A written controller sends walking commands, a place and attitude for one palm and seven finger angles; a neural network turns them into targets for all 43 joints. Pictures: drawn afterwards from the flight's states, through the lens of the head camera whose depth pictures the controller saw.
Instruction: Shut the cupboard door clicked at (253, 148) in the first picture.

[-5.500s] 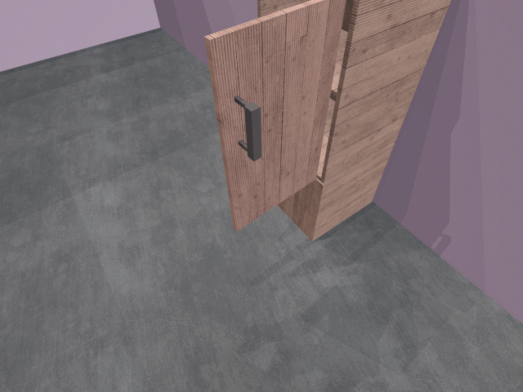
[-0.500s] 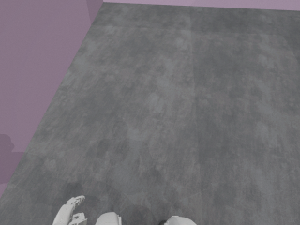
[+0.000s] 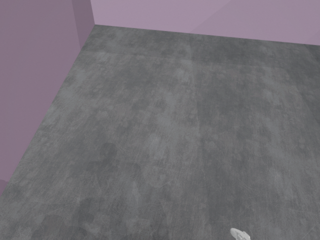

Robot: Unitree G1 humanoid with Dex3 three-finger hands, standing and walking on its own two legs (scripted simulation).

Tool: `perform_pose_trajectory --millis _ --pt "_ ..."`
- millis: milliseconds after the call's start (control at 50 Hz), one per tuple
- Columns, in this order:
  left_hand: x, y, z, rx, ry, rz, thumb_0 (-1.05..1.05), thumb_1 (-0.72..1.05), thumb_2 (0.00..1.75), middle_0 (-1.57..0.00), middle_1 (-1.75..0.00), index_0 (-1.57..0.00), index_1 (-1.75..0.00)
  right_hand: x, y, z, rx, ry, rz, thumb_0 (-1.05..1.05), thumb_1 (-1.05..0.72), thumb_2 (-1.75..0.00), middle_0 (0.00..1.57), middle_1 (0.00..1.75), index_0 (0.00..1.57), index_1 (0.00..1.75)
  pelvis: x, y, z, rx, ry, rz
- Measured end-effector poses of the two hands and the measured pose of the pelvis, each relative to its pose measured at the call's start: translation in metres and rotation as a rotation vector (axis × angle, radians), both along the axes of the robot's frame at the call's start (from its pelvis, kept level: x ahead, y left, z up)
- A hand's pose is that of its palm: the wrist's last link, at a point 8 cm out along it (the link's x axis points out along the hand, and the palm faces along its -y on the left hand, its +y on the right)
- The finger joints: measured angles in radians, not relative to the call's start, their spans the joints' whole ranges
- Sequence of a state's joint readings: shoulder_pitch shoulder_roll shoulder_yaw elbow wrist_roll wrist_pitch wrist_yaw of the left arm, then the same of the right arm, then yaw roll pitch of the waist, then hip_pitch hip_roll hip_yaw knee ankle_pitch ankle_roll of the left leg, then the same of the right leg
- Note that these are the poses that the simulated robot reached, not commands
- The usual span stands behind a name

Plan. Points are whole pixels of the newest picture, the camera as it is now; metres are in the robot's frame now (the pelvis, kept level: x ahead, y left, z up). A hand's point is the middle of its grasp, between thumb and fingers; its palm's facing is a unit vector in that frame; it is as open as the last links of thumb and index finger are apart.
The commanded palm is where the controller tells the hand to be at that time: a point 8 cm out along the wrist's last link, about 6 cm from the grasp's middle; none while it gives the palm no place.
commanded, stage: walk to a spot facing it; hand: left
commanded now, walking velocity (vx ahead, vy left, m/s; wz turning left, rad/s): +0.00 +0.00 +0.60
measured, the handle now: out of the picture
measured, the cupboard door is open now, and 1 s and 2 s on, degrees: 94 94 94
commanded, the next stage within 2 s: none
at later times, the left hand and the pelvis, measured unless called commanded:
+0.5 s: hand (95, 230) +0.16 +0.19 -0.18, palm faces +0.32 -0.93 -0.15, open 7.4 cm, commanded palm none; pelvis +0.12 -0.01 -0.01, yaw +19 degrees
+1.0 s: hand out of the picture +0.11 +0.15 -0.15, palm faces +0.59 -0.76 -0.28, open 7.4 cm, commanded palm none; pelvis +0.17 -0.05 +0.01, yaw +37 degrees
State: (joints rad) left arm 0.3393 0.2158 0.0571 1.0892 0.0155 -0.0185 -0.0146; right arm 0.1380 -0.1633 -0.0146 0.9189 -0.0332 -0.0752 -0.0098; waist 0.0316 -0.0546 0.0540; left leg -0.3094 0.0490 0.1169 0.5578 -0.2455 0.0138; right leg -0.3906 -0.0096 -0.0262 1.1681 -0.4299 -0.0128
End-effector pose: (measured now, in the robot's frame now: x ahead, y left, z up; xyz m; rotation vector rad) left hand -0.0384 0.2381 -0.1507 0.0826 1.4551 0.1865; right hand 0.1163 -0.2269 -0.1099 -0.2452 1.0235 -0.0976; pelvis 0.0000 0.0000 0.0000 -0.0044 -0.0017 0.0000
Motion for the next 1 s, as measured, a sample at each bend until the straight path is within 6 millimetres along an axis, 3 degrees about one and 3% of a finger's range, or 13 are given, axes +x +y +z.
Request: perform_pose_trajectory --millis 100,180,240,300,420,520,580,660,780,880,1000 --pt "0.101 -0.001 0.014 0.004 -0.186 -0.021 0.01 0.91 0.9 -0.2 -0.3 -0.2 -0.29 -0.044 -0.007 -0.009 -0.015 0.248 -0.055 0.0 -0.93 -0.9 0.21 0.3 0.2 0.29 0.031 0.0 0.01 -0.022 0.006 0.06" --pt "0.167 -0.01 0.021 0.022 -0.304 -0.031 0.01 0.91 0.9 -0.2 -0.3 -0.2 -0.29 -0.067 -0.02 -0.017 -0.005 0.408 -0.091 0.01 -0.93 -0.9 0.21 0.3 0.2 0.29 0.056 -0.01 0.007 -0.016 0.007 0.107" --pt "0.202 -0.017 0.019 0.053 -0.369 -0.026 0.01 0.91 0.9 -0.2 -0.3 -0.2 -0.29 -0.067 -0.032 -0.029 0.008 0.472 -0.108 0.01 -0.92 -0.9 0.21 0.3 0.2 0.29 0.077 -0.022 -0.004 0.014 0.016 0.133" --pt "0.216 -0.021 0.024 0.063 -0.385 -0.003 0.0 0.91 0.9 -0.2 -0.3 -0.2 -0.29 -0.046 -0.04 -0.03 0.0 0.487 -0.089 0.01 -0.92 -0.9 0.21 0.3 0.2 0.29 0.088 -0.025 -0.003 0.004 0.009 0.19" --pt "0.204 -0.016 0.021 0.058 -0.36 0.112 0.0 0.91 0.9 -0.2 -0.3 -0.2 -0.29 0.041 -0.034 -0.018 -0.03 0.382 0.037 0.01 -0.91 -0.9 0.2 0.3 0.2 0.29 0.107 -0.021 0.003 0.018 0.011 0.282" --pt "0.168 0.003 -0.006 0.043 -0.285 0.224 0.0 0.91 0.9 -0.2 -0.3 -0.2 -0.29 0.124 -0.012 -0.019 -0.076 0.222 0.179 0.01 -0.91 -0.9 0.2 0.3 0.19 0.29 0.118 -0.004 -0.013 -0.007 0.015 0.35" --pt "0.145 0.015 -0.012 0.066 -0.205 0.268 0.01 0.91 0.9 -0.2 -0.3 -0.2 -0.29 0.159 0.001 -0.015 -0.087 0.152 0.231 0.01 -0.91 -0.9 0.2 0.3 0.2 0.29 0.122 -0.002 -0.015 -0.005 0.024 0.369" --pt "0.13 0.022 0.001 0.106 -0.167 0.325 0.01 0.91 0.9 -0.2 -0.3 -0.2 -0.29 0.189 0.011 -0.007 -0.092 0.123 0.3 0.01 -0.91 -0.9 0.2 0.3 0.2 0.29 0.13 -0.006 -0.006 -0.01 0.035 0.41" --pt "0.129 0.014 0.024 0.17 -0.192 0.388 0.01 0.91 0.9 -0.2 -0.3 -0.2 -0.29 0.221 0.012 -0.013 -0.067 0.15 0.39 0.01 -0.91 -0.9 0.21 0.3 0.2 0.29 0.144 -0.023 0.001 -0.016 0.031 0.487" --pt "0.127 -0.01 0.031 0.231 -0.221 0.433 0.01 0.91 0.9 -0.2 -0.3 -0.2 -0.29 0.251 0.005 -0.032 -0.034 0.176 0.441 0.01 -0.91 -0.9 0.21 0.3 0.2 0.3 0.159 -0.044 -0.007 0.009 0.029 0.555" --pt "0.111 -0.051 0.037 0.187 -0.175 0.523 0.01 0.91 0.9 -0.2 -0.3 -0.2 -0.29 0.281 0.017 -0.019 -0.029 0.19 0.52 0.01 -0.91 -0.9 0.2 0.3 0.2 0.29 0.17 -0.051 0.007 0.032 0.032 0.644"
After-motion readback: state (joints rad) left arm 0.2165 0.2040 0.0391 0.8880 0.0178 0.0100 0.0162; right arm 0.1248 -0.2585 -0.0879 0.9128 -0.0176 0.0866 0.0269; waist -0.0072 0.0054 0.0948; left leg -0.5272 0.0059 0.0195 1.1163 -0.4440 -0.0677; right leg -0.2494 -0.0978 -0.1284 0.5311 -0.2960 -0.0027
